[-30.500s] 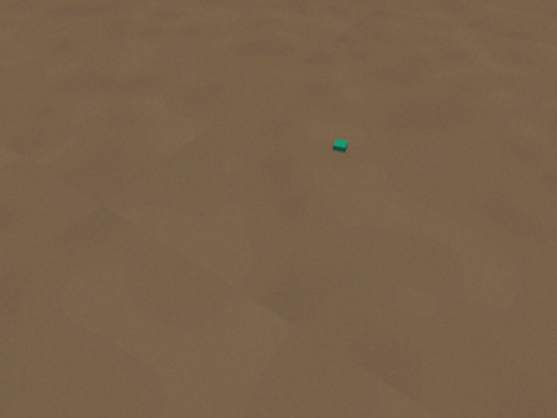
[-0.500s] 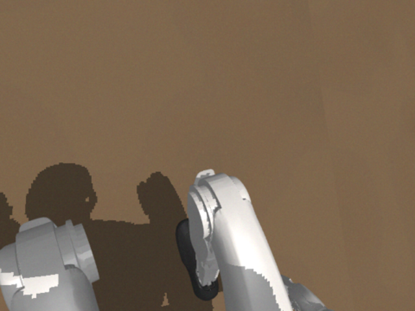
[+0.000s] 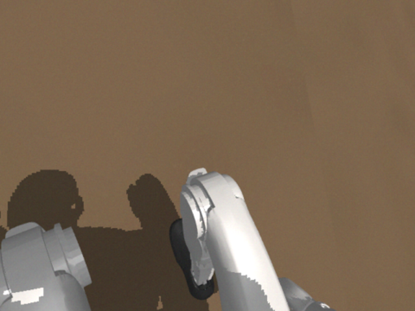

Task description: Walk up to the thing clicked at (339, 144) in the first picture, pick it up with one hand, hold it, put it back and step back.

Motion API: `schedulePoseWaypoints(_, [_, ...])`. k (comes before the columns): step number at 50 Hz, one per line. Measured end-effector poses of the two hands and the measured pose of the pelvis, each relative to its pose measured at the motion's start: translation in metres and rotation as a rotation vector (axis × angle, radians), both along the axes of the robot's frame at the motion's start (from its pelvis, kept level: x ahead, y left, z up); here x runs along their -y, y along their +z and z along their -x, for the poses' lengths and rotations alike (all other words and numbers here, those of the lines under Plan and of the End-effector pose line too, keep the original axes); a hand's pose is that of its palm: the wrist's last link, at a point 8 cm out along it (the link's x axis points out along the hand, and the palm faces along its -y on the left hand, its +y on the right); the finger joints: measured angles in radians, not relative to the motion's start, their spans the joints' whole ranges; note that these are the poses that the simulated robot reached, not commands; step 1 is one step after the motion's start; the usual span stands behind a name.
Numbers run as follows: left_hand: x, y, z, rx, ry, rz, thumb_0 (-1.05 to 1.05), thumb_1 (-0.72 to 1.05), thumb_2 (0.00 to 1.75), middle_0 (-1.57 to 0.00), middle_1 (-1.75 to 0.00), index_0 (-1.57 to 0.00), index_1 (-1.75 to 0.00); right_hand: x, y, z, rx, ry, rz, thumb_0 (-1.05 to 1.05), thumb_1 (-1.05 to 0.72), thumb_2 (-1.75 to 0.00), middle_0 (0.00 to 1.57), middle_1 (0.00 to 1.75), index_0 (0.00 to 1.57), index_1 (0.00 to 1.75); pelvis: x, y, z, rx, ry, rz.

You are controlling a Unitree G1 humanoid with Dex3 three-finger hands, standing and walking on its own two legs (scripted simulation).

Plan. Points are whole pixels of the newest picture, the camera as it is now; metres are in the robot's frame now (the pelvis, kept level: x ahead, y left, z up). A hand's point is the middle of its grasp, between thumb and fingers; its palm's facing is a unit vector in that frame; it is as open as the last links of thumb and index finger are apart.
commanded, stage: rest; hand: left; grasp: from above
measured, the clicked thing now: out of the picture +0.42 +0.35 -0.27
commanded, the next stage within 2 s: open in 0.02 s
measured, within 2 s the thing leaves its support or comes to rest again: rests again in 0.28 s
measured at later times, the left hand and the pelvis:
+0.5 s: hand out of the picture +0.42 +0.33 -0.24, palm faces -0.46 -0.14 -0.87, open 10.3 cm; pelvis +0.00 +0.00 +0.00, yaw +0 degrees
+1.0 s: hand out of the picture +0.42 +0.34 -0.24, palm faces -0.46 -0.15 -0.88, open 12.1 cm; pelvis +0.00 +0.00 +0.00, yaw -1 degrees
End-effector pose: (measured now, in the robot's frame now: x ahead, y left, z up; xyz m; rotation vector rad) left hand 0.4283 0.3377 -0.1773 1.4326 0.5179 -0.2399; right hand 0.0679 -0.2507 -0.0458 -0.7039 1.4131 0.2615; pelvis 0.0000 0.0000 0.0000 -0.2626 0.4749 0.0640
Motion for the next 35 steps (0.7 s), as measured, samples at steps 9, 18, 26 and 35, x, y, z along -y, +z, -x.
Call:
schedulePoseWaypoints(9, [0.0009, 0.0001, -0.0006, -0.001, 0.013, -0.005, -0.01, 0.06, 0.14, -0.86, -0.28, -0.88, -0.26, 0.0019, 0.0000, -0.0018, 0.008, 0.023, -0.014, 0.00, -0.92, -0.90, 0.21, 0.30, 0.20, 0.30, 0.0019, -0.0006, 0.0013, 0.010, -0.003, -0.002])
schedulePoseWaypoints(18, [0.0010, -0.0006, 0.0028, -0.008, 0.011, 0.002, -0.01, 0.07, 0.25, -0.77, -0.36, -0.79, -0.33, 0.0033, 0.0032, -0.0015, 0.004, 0.030, -0.008, 0.00, -0.91, -0.90, 0.21, 0.30, 0.20, 0.30, 0.0020, 0.0013, 0.0022, 0.011, -0.003, 0.000])
schedulePoseWaypoints(26, [0.0002, -0.0015, 0.0057, -0.008, 0.001, 0.004, -0.01, 0.05, 0.40, -0.68, -0.46, -0.67, -0.43, 0.0034, 0.0060, -0.0029, 0.006, 0.038, 0.002, 0.00, -0.91, -0.90, 0.21, 0.30, 0.20, 0.30, 0.0019, 0.0020, 0.0028, 0.015, -0.003, 0.002])
schedulePoseWaypoints(35, [-0.0013, -0.0035, 0.0047, -0.003, -0.004, -0.005, -0.01, -0.02, 0.54, -0.56, -0.57, -0.55, -0.55, 0.0027, 0.0061, -0.0079, 0.005, 0.050, 0.000, 0.00, -0.91, -0.90, 0.21, 0.30, 0.21, 0.30, 0.0002, 0.0022, 0.0014, 0.008, -0.005, 0.008])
